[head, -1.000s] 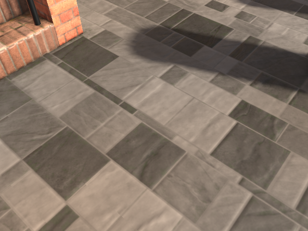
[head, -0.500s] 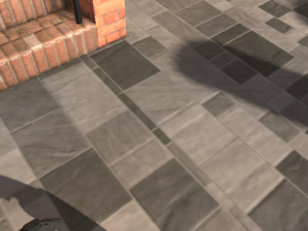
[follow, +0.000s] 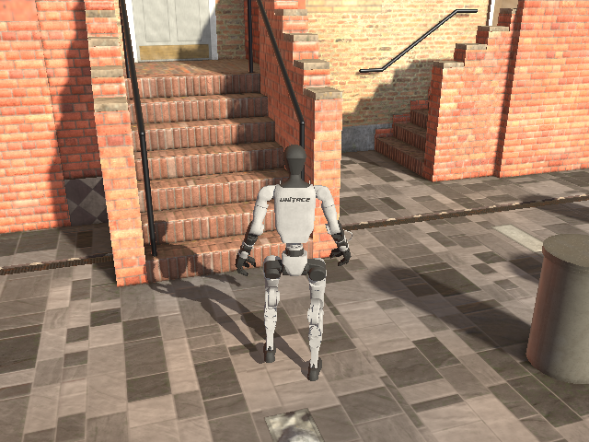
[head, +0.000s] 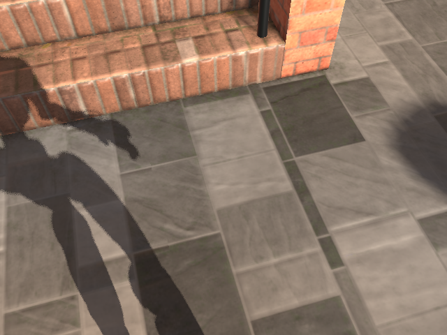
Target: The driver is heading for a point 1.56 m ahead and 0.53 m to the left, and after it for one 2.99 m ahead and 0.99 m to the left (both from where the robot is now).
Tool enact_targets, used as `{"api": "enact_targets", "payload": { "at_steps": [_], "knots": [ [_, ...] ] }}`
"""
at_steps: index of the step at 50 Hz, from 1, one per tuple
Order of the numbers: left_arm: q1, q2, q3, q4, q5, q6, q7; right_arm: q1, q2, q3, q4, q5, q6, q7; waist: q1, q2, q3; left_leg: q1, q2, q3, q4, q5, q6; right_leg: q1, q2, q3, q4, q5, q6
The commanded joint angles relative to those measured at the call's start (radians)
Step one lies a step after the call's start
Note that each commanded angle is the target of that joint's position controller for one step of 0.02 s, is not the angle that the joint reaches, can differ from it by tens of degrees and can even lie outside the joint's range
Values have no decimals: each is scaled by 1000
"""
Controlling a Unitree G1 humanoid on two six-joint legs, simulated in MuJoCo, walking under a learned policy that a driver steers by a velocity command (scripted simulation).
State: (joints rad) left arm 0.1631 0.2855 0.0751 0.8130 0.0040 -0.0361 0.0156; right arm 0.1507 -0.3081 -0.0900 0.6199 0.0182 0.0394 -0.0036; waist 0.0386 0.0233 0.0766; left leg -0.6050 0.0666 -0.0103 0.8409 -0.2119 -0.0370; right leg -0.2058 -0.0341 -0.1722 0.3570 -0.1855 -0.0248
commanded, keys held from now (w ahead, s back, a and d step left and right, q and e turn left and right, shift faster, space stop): q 0.68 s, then no key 0.32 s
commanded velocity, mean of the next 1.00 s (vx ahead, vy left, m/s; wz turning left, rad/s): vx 0.03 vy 0.00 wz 0.51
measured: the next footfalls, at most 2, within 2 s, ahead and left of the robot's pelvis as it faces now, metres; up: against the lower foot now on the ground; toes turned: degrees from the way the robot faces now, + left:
left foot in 0.14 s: +0.12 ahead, +0.14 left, +0.00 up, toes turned +7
right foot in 0.54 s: +0.16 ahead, -0.09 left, +0.00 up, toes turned +23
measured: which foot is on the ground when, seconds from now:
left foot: up 0.00-0.12, down 0.14-0.54, up 0.56-0.90, down 0.92-1.00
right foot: down 0.00-0.14, up 0.16-0.52, down 0.54-0.92, up 0.94-1.00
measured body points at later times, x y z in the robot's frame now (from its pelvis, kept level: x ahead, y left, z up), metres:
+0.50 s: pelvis +0.06 +0.02 -0.01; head +0.10 +0.04 +0.44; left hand +0.15 +0.33 -0.11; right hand +0.31 -0.21 -0.09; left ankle +0.08 +0.14 -0.75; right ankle +0.12 -0.11 -0.73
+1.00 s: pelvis +0.05 +0.03 -0.01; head +0.06 +0.06 +0.44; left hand +0.02 +0.34 -0.13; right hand +0.33 -0.10 -0.09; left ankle -0.01 +0.13 -0.75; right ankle +0.11 -0.10 -0.73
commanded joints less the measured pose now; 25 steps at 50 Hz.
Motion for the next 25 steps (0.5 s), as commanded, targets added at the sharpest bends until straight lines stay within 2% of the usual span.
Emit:
{"api": "enact_targets", "payload": {
  "at_steps": [1, 4, 5, 6, 7, 8, 9, 10, 11, 12, 13, 15, 19, 23, 25],
  "knots": [
    [-59, 182, 43, -71, -14, 0, 1, -7, -59, -18, -84, -2, -1, 20, -15, -142, -143, 128, -3, 31, -94, 26, 22, 78, -266, 89, -69, 375, -166],
    [-52, 205, 51, -67, -34, 11, -5, -21, -75, -29, -110, -1, 7, 34, -23, -150, -130, 165, -25, 59, -223, -22, 58, 134, -292, 90, 12, 367, -134],
    [-60, 202, 50, -66, -43, 14, -5, 5, -77, -34, -104, -2, 6, 35, -44, -142, -136, 228, -46, 78, -317, 33, 78, 129, -277, 67, 75, 374, -106],
    [-23, 180, 46, -51, -43, 14, -8, 58, -109, -50, -90, -8, 3, 26, -63, -98, -164, 354, -71, 65, -411, 148, 110, 90, -229, 26, 198, 374, -59],
    [9, 142, 35, -59, -13, 10, -12, 139, -217, -82, -86, -14, -1, 4, -79, 81, -231, 580, 69, -140, -430, 554, 180, -91, -146, -32, 443, 175, 21],
    [9, 85, 7, -115, 34, 5, -16, 130, -307, -88, -113, -32, -6, -9, -39, 305, -272, 745, 313, -500, -400, 823, 403, -426, 6, 1, 757, -499, 103],
    [-51, 129, 19, -111, 14, 4, -19, 157, -235, -68, -109, -35, -24, 4, -110, 167, -362, 712, 328, -516, -427, 765, 456, -463, 13, 194, 887, -527, 102],
    [-82, 149, 24, -121, -14, 9, -18, 118, -210, -57, -102, -29, -38, 8, -93, 114, -301, 666, 270, -414, -434, 689, 401, -485, -6, 219, 907, -450, 88],
    [-73, 140, 25, -110, -11, 13, -9, 68, -184, -51, -97, -13, -42, 4, -64, 72, -253, 607, 208, -345, -438, 571, 334, -490, -25, 226, 856, -369, 80],
    [-78, 150, 28, -107, 1, 19, 1, 26, -164, -43, -105, -3, -36, -2, -50, 64, -219, 544, 177, -319, -453, 492, 299, -474, -33, 230, 802, -313, 82],
    [-71, 154, 31, -108, 5, 26, 3, -9, -163, -38, -113, -7, -30, -7, -26, 80, -208, 464, 152, -295, -467, 479, 290, -412, -22, 222, 780, -272, 87],
    [-44, 131, 26, -105, 2, 31, 2, -27, -169, -40, -120, -22, -24, -15, -8, 95, -220, 414, 126, -283, -476, 467, 290, -349, 8, 212, 706, -228, 98],
    [-66, 96, 10, -117, 0, 32, 1, -14, -181, -46, -113, -14, -18, -26, -30, 112, -230, 389, 105, -317, -463, 338, 280, -271, 36, 227, 504, -184, 105],
    [-72, 109, 15, -135, -7, 26, -14, -16, -181, -45, -115, -12, -8, -18, -47, 145, -214, 370, 96, -415, -454, 203, 265, -205, 62, 235, 363, -180, 86],
    [-42, 107, 20, -136, -8, 18, -23, -32, -175, -42, -119, -5, -3, -17, -28, 150, -205, 362, 75, -449, -425, 181, 240, -142, 71, 228, 230, -136, 64]
  ]
}}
